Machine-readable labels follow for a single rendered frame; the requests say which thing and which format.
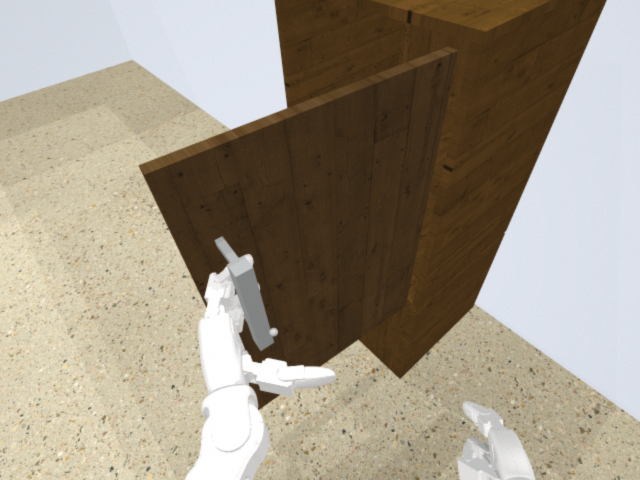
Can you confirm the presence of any cupboard door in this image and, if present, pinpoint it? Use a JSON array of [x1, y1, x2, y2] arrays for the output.
[[138, 47, 458, 410]]

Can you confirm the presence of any robot left hand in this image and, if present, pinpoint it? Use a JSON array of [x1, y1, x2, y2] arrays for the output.
[[198, 254, 336, 397]]

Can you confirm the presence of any robot right hand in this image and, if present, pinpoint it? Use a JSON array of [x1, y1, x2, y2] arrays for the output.
[[457, 401, 536, 480]]

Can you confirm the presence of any robot left forearm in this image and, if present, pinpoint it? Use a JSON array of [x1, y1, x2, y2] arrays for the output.
[[185, 384, 269, 480]]

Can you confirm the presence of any handle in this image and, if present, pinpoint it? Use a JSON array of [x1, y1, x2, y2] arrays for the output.
[[215, 236, 274, 351]]

